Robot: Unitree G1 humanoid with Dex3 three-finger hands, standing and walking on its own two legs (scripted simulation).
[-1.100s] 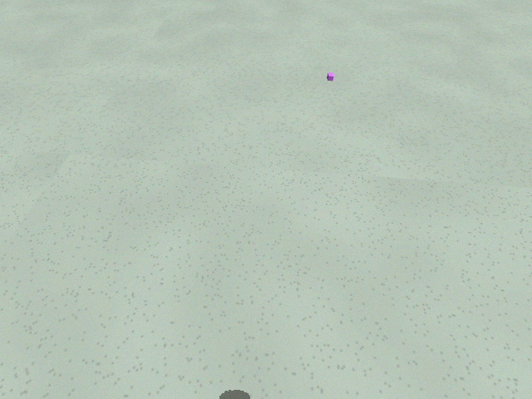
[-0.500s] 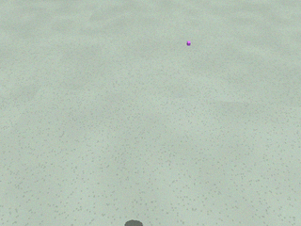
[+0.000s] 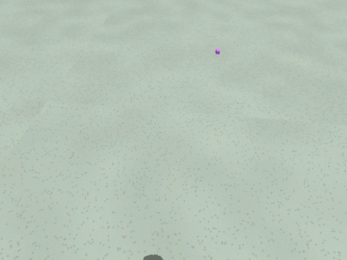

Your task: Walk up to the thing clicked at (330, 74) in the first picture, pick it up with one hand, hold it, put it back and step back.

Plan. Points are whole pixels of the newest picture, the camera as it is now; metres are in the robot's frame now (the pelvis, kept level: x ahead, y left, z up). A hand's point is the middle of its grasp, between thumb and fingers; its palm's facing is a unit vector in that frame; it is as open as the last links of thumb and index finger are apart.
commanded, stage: stand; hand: left
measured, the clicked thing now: (217, 51) +2.27 -0.50 -0.77
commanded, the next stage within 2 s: walk up in 0.02 s
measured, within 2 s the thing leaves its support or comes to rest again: neither
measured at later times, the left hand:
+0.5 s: hand (117, 188) +0.33 +0.18 -0.12, palm faces -0.25 -0.80 -0.54, open 7.4 cm
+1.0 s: hand (162, 102) +0.76 +0.05 -0.16, palm faces -0.65 -0.57 -0.50, open 7.4 cm
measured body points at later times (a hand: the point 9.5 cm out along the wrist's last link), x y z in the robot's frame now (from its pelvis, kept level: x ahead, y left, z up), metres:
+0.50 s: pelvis +0.14 -0.09 -0.05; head +0.09 -0.14 +0.40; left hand +0.34 +0.22 -0.08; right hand +0.13 -0.46 -0.17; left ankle +0.05 +0.09 -0.68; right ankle +0.11 -0.22 -0.75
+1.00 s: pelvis +0.48 -0.12 -0.03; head +0.53 -0.15 +0.42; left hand +0.79 +0.08 -0.13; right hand +0.35 -0.44 -0.12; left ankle +0.61 -0.11 -0.75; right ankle +0.28 -0.19 -0.64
